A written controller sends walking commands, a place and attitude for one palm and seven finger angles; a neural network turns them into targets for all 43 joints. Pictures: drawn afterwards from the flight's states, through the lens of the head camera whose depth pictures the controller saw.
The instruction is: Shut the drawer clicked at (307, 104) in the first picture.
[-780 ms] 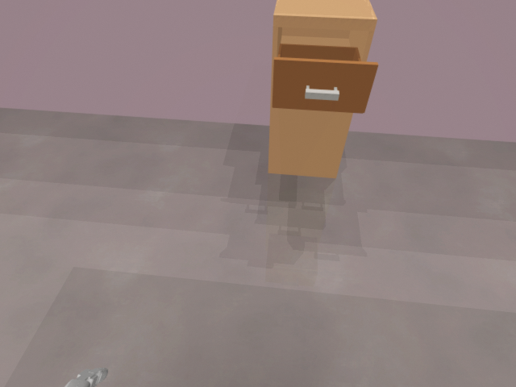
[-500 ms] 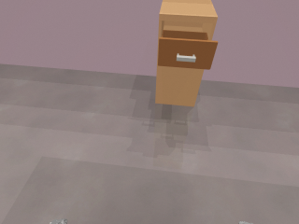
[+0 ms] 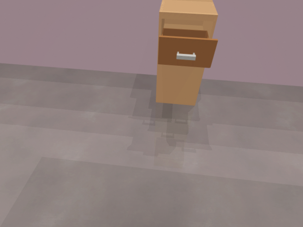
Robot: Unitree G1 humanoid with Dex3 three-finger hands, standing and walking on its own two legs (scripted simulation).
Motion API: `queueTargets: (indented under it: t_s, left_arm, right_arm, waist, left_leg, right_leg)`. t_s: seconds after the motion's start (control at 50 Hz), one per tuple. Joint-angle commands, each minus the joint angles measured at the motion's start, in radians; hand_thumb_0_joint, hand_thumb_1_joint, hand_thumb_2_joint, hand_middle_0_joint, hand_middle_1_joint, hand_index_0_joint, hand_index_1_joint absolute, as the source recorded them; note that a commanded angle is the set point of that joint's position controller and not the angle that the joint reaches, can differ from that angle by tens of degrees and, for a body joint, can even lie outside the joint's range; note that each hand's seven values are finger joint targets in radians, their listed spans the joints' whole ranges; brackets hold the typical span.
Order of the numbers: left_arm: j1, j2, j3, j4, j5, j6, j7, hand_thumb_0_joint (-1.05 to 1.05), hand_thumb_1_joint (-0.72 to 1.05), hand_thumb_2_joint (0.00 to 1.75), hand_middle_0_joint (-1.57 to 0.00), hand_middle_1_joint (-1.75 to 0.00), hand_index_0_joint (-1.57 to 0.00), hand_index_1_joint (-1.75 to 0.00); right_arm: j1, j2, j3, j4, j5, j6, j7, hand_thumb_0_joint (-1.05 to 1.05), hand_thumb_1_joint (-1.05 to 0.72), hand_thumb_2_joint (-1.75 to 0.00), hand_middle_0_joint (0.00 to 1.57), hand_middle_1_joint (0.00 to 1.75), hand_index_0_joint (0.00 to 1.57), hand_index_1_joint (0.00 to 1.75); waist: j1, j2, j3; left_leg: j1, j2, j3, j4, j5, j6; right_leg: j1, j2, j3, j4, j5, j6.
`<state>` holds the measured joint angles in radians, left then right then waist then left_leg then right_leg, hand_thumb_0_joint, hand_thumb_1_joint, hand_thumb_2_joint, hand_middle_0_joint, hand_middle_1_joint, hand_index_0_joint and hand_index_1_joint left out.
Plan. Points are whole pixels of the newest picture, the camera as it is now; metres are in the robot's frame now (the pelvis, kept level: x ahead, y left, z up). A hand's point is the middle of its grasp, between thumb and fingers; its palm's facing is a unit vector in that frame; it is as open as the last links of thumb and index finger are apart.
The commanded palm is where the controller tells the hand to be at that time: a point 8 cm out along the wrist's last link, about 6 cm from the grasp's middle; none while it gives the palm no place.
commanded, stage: stand and wait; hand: left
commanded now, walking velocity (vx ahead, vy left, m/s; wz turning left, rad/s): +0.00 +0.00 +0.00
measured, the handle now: (185, 55) +1.06 -0.15 -0.08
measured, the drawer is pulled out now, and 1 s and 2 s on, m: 0.28 0.28 0.28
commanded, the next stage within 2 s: look at it before walking up in 0.04 s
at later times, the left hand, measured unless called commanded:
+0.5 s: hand out of the picture +0.07 +0.25 -0.16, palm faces -0.02 -0.94 -0.33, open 7.4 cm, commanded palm none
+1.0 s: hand out of the picture +0.07 +0.24 -0.17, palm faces -0.08 -0.95 -0.30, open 7.4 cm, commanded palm none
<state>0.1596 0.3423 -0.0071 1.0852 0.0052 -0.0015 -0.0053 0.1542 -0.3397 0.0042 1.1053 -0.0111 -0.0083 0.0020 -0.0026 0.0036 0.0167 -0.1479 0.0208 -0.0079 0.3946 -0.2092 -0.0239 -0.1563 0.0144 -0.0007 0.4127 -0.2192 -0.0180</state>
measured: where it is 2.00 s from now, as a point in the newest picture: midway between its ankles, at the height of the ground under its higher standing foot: outside the picture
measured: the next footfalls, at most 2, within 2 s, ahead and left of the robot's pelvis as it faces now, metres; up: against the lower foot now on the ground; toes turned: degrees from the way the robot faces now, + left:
left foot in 1.70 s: +0.33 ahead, +0.05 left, +0.00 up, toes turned -23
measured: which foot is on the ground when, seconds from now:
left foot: down 0.00-1.00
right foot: down 0.00-1.00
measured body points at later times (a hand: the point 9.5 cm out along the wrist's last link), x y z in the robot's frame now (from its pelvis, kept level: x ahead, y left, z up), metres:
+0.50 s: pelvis +0.00 +0.00 +0.00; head +0.00 +0.00 +0.45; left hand +0.07 +0.30 -0.13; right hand +0.07 -0.29 -0.13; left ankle +0.00 +0.14 -0.74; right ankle +0.00 -0.11 -0.74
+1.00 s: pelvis +0.00 +0.01 -0.01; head +0.01 +0.01 +0.44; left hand +0.07 +0.28 -0.15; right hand +0.07 -0.28 -0.14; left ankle +0.00 +0.14 -0.74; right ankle +0.00 -0.11 -0.74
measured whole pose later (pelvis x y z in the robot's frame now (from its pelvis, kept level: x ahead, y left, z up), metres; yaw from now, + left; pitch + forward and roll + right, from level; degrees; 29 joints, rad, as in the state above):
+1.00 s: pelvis +0.00 +0.01 -0.01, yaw -5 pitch -1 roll +0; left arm 0.20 0.30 0.01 1.04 0.01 0.04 0.00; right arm 0.13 -0.28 -0.02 1.04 -0.01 0.01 -0.02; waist 0.02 -0.01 0.03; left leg -0.19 0.05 0.08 0.48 -0.26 -0.02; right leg -0.23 0.04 0.08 0.50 -0.24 -0.01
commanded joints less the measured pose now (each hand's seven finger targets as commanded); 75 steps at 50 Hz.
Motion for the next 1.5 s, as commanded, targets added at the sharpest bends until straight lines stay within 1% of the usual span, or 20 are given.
queueTargets:
  t_s: [0.0, 0.22, 0.78, 0.84, 0.94, 0.96, 1.0, 1.02, 1.06, 1.1, 1.14, 1.16, 1.18, 1.2, 1.22, 1.26, 1.3, 1.34, 1.4, 1.48]
  left_arm:
    - [-0.054, 0.206, 0.044, -0.065, 0.004, -0.025, 0.014, 0.0, 0.9, 0.9, -0.2, -0.3, -0.2, -0.3]
    - [-0.053, 0.197, 0.043, -0.06, 0.006, -0.023, 0.014, 0.0, 0.9, 0.9, -0.2, -0.3, -0.2, -0.3]
    - [-0.046, 0.204, 0.047, -0.059, 0.006, -0.025, 0.014, 0.0, 0.9, 0.9, -0.2, -0.3, -0.2, -0.3]
    - [0.008, 0.106, 0.037, -0.062, 0.006, 0.007, 0.018, 0.0, 0.9, 0.9, -0.2, -0.3, -0.2, -0.3]
    - [0.038, 0.104, 0.055, -0.121, 0.013, 0.031, 0.011, 0.0, 0.9, 0.9, -0.2, -0.3, -0.2, -0.3]
    - [0.043, 0.099, 0.059, -0.134, 0.014, 0.033, 0.009, 0.0, 0.9, 0.9, -0.2, -0.3, -0.2, -0.3]
    - [0.065, 0.084, 0.063, -0.153, 0.016, 0.035, -0.001, 0.0, 0.9, 0.9, -0.2, -0.3, -0.2, -0.3]
    - [0.078, 0.071, 0.065, -0.161, 0.018, 0.038, -0.008, 0.0, 0.9, 0.9, -0.2, -0.3, -0.2, -0.3]
    - [0.094, 0.036, 0.075, -0.179, 0.02, 0.04, -0.021, 0.0, 0.9, 0.9, -0.2, -0.3, -0.2, -0.3]
    - [0.103, 0.025, 0.084, -0.2, 0.022, 0.036, -0.032, 0.0, 0.9, 0.9, -0.2, -0.3, -0.2, -0.3]
    - [0.204, -0.012, 0.086, -0.174, 0.025, 0.022, -0.036, 0.0, 0.9, 0.9, -0.2, -0.3, -0.2, -0.3]
    - [0.309, 0.008, 0.093, -0.142, 0.025, 0.007, -0.029, 0.0, 0.9, 0.9, -0.2, -0.3, -0.2, -0.3]
    - [0.403, 0.129, 0.115, -0.122, 0.036, -0.017, -0.007, 0.0, 0.9, 0.9, -0.2, -0.3, -0.2, -0.3]
    - [0.454, 0.155, 0.115, -0.121, 0.015, -0.022, 0.014, 0.0, 0.9, 0.9, -0.2, -0.3, -0.2, -0.3]
    - [0.395, 0.129, 0.113, -0.139, 0.012, -0.029, 0.02, 0.0, 0.9, 0.9, -0.2, -0.3, -0.2, -0.3]
    - [0.296, 0.064, 0.097, -0.157, 0.015, -0.041, 0.015, 0.0, 0.9, 0.9, -0.2, -0.3, -0.2, -0.3]
    - [0.275, 0.034, 0.092, -0.164, 0.015, -0.056, 0.013, 0.0, 0.9, 0.9, -0.2, -0.3, -0.2, -0.3]
    - [0.301, 0.023, 0.091, -0.151, 0.015, -0.063, 0.012, 0.0, 0.9, 0.9, -0.2, -0.3, -0.2, -0.3]
    - [0.343, 0.016, 0.094, -0.13, 0.015, -0.069, 0.014, 0.0, 0.9, 0.9, -0.2, -0.3, -0.2, -0.3]
    - [0.394, -0.006, 0.092, -0.111, 0.02, -0.069, 0.02, 0.0, 0.9, 0.9, -0.2, -0.3, -0.2, -0.3]
  right_arm:
    - [-0.056, -0.193, -0.036, -0.064, 0.0, -0.027, -0.018, 0.0, -0.9, -0.9, 0.2, 0.3, 0.2, 0.3]
    - [-0.054, -0.191, -0.038, -0.055, -0.001, -0.028, -0.017, 0.0, -0.9, -0.9, 0.2, 0.3, 0.2, 0.3]
    - [-0.062, -0.202, -0.042, -0.054, 0.001, -0.032, -0.023, 0.0, -0.9, -0.9, 0.2, 0.3, 0.2, 0.3]
    - [-0.001, -0.091, -0.03, -0.058, 0.0, -0.013, -0.028, 0.0, -0.9, -0.9, 0.2, 0.3, 0.2, 0.3]
    - [0.022, -0.101, -0.058, -0.118, -0.001, 0.008, -0.036, 0.0, -0.9, -0.9, 0.2, 0.3, 0.2, 0.3]
    - [0.022, -0.102, -0.064, -0.133, -0.002, 0.01, -0.037, 0.0, -0.9, -0.9, 0.2, 0.3, 0.2, 0.3]
    - [0.027, -0.114, -0.071, -0.149, -0.005, 0.01, -0.033, 0.0, -0.9, -0.9, 0.2, 0.3, 0.2, 0.3]
    - [0.015, -0.127, -0.078, -0.158, -0.007, 0.01, -0.029, 0.0, -0.9, -0.9, 0.2, 0.3, 0.2, 0.3]
    - [-0.008, -0.154, -0.093, -0.177, -0.007, 0.002, -0.021, 0.0, -0.9, -0.9, 0.2, 0.3, 0.2, 0.3]
    - [-0.03, -0.144, -0.098, -0.193, -0.009, -0.008, -0.017, 0.0, -0.9, -0.9, 0.2, 0.3, 0.2, 0.3]
    - [-0.046, -0.126, -0.097, -0.194, -0.014, -0.006, -0.014, 0.0, -0.9, -0.9, 0.2, 0.3, 0.2, 0.3]
    - [-0.05, -0.084, -0.089, -0.2, -0.014, -0.002, -0.01, 0.0, -0.9, -0.9, 0.2, 0.3, 0.2, 0.3]
    - [-0.053, 0.018, -0.068, -0.249, -0.003, -0.002, -0.005, 0.0, -0.9, -0.9, 0.2, 0.3, 0.2, 0.3]
    - [-0.148, -0.003, -0.065, -0.301, -0.011, -0.015, -0.001, 0.0, -0.9, -0.9, 0.2, 0.3, 0.2, 0.3]
    - [-0.137, -0.022, -0.074, -0.295, -0.008, -0.022, 0.002, 0.0, -0.9, -0.9, 0.2, 0.3, 0.2, 0.3]
    - [-0.113, -0.008, -0.077, -0.271, -0.012, -0.032, 0.006, 0.0, -0.9, -0.9, 0.2, 0.3, 0.2, 0.3]
    - [-0.059, 0.021, -0.081, -0.248, -0.014, -0.027, 0.011, 0.0, -0.9, -0.9, 0.2, 0.3, 0.2, 0.3]
    - [-0.044, 0.039, -0.08, -0.249, -0.012, -0.022, 0.012, 0.0, -0.9, -0.9, 0.2, 0.3, 0.2, 0.3]
    - [-0.064, 0.056, -0.081, -0.267, -0.01, -0.026, 0.015, 0.0, -0.9, -0.9, 0.2, 0.3, 0.2, 0.3]
    - [-0.16, 0.07, -0.077, -0.313, -0.008, -0.033, 0.015, 0.0, -0.9, -0.9, 0.2, 0.3, 0.2, 0.3]
  waist:
    - [0.006, -0.014, -0.028]
    - [0.006, -0.007, -0.01]
    - [0.005, -0.008, -0.035]
    - [0.0, -0.012, -0.026]
    - [-0.002, -0.009, -0.018]
    - [-0.001, 0.0, -0.023]
    - [0.004, 0.04, -0.042]
    - [0.014, 0.08, -0.019]
    - [0.025, 0.192, 0.021]
    - [0.04, 0.186, 0.046]
    - [0.092, 0.11, 0.056]
    - [0.135, -0.051, 0.057]
    - [0.154, -0.452, 0.065]
    - [0.167, -0.364, 0.116]
    - [0.122, -0.227, 0.119]
    - [0.062, -0.073, 0.119]
    - [0.03, -0.047, 0.086]
    - [0.025, -0.068, 0.061]
    - [0.037, -0.091, 0.033]
    - [0.074, -0.123, 0.049]
  left_leg:
    - [-0.018, 0.091, -0.086, -0.071, 0.074, 0.046]
    - [-0.02, 0.093, -0.09, -0.085, 0.058, 0.046]
    - [0.038, 0.108, -0.067, -0.072, 0.148, 0.043]
    - [0.029, 0.114, -0.018, -0.022, 0.127, 0.026]
    - [0.015, 0.142, 0.006, 0.039, 0.073, 0.034]
    - [0.012, 0.153, 0.004, 0.043, 0.062, 0.039]
    - [0.01, 0.191, -0.033, 0.005, -0.138, 0.063]
    - [-0.009, 0.227, -0.072, -0.039, -0.28, 0.086]
    - [-0.109, 0.338, -0.151, -0.15, -0.448, 0.148]
    - [-0.135, 0.363, -0.119, -0.137, -0.414, 0.162]
    - [-0.227, 0.301, 0.007, 0.04, -0.407, 0.107]
    - [-0.326, 0.21, 0.095, 0.295, -0.404, 0.051]
    - [-0.619, 0.032, 0.199, 0.707, -0.49, -0.019]
    - [-0.694, 0.024, 0.057, 0.817, -0.428, -0.011]
    - [-0.668, 0.074, -0.01, 0.825, -0.294, 0.0]
    - [-0.604, 0.097, -0.013, 0.812, -0.168, -0.008]
    - [-0.541, 0.096, 0.01, 0.756, -0.086, -0.025]
    - [-0.523, 0.089, 0.022, 0.72, -0.032, -0.036]
    - [-0.562, 0.084, 0.027, 0.665, 0.016, -0.045]
    - [-0.589, 0.07, 0.034, 0.561, 0.013, -0.047]
  right_leg:
    - [-0.013, -0.133, 0.124, -0.101, 0.038, -0.022]
    - [-0.029, -0.128, 0.126, -0.11, 0.017, -0.017]
    - [-0.007, -0.126, 0.132, -0.09, 0.19, -0.02]
    - [-0.055, -0.121, 0.146, -0.037, 0.229, -0.009]
    - [-0.153, -0.088, 0.178, 0.059, 0.229, -0.013]
    - [-0.169, -0.079, 0.174, 0.084, 0.224, -0.012]
    - [-0.195, -0.036, 0.157, 0.132, 0.008, -0.01]
    - [-0.234, -0.007, 0.13, 0.173, -0.147, -0.004]
    - [-0.22, 0.019, 0.011, 0.392, -0.234, 0.013]
    - [-0.215, -0.029, -0.007, 0.421, -0.268, 0.016]
    - [-0.063, -0.016, -0.055, 0.271, -0.207, 0.008]
    - [0.051, -0.022, 0.031, 0.096, -0.22, -0.017]
    - [0.149, -0.286, 0.554, -0.167, -0.334, -0.114]
    - [0.09, -0.387, 0.771, -0.282, -0.247, -0.188]
    - [0.068, -0.361, 0.697, -0.277, -0.29, -0.21]
    - [-0.008, -0.298, 0.586, -0.221, -0.223, -0.214]
    - [-0.02, -0.245, 0.454, -0.207, -0.066, -0.193]
    - [-0.013, -0.212, 0.388, -0.202, 0.021, -0.181]
    - [0.067, -0.193, 0.361, -0.192, 0.082, -0.176]
    - [0.124, -0.193, 0.388, -0.177, 0.162, -0.179]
